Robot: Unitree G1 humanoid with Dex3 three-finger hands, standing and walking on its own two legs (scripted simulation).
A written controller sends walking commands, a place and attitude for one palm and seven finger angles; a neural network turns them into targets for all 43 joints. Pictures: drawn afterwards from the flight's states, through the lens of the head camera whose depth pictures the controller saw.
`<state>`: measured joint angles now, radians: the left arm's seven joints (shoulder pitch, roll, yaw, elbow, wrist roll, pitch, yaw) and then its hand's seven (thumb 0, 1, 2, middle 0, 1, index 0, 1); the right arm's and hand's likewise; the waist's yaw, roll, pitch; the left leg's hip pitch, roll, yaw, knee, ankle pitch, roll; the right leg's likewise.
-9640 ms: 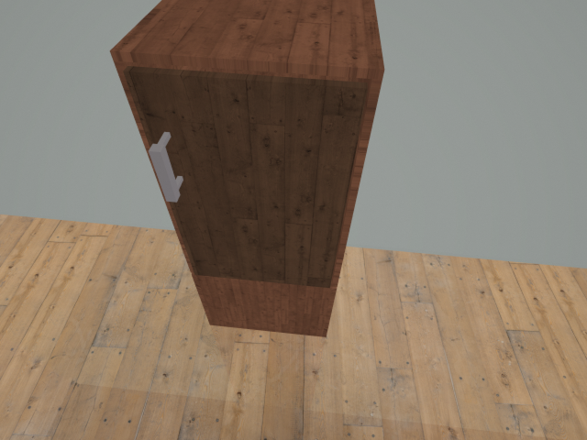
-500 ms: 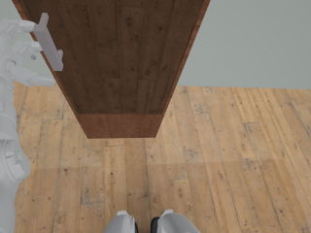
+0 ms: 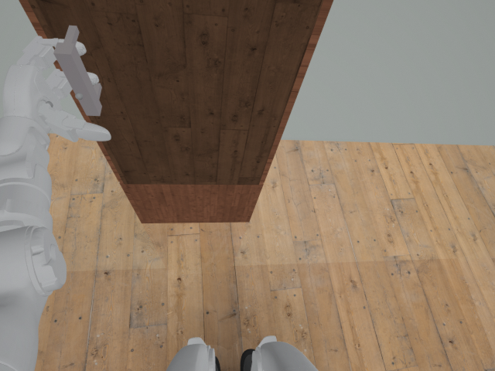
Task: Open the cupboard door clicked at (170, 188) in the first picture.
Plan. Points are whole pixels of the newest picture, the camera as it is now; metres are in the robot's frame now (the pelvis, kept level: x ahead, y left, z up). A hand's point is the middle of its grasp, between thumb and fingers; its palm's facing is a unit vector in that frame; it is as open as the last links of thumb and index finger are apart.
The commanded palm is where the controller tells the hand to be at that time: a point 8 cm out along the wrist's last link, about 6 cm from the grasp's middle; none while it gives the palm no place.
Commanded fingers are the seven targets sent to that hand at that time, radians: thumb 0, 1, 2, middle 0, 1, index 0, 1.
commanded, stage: slide the fingers in behind the handle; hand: left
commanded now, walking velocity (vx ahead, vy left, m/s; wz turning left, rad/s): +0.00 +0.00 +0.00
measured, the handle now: (83, 73) +0.56 +0.22 +0.09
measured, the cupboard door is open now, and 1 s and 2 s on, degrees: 0 0 17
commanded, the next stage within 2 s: close the thumb around the handle in 0.40 s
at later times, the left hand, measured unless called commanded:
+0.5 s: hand (86, 95) +0.51 +0.21 +0.09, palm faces -0.01 -1.00 +0.00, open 13.8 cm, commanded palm +0.50 +0.25 +0.09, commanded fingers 0.00 -0.44 0.32 -0.30 -1.21 -0.30 -1.21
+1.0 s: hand (86, 95) +0.51 +0.21 +0.09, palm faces -0.01 -1.00 +0.01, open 7.5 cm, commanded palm +0.50 +0.25 +0.09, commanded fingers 0.00 0.90 0.90 -0.40 -1.35 -0.40 -1.35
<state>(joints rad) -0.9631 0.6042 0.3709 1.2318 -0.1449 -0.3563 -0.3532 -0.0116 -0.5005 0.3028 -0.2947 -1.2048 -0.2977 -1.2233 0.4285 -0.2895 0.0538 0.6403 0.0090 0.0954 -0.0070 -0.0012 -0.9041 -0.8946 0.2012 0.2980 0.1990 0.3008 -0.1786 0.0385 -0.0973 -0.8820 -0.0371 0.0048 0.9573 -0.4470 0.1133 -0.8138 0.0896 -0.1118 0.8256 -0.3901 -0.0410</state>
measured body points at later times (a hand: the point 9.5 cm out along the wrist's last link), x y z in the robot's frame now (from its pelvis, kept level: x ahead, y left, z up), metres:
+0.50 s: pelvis +0.00 -0.01 +0.00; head +0.13 +0.02 +0.43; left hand +0.51 +0.26 +0.09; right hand -0.02 -0.28 -0.10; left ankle -0.01 +0.04 -0.68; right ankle -0.01 -0.10 -0.68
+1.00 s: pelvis +0.00 +0.00 +0.00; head +0.13 +0.03 +0.43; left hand +0.51 +0.27 +0.09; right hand -0.02 -0.27 -0.10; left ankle -0.01 +0.04 -0.68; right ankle -0.01 -0.10 -0.68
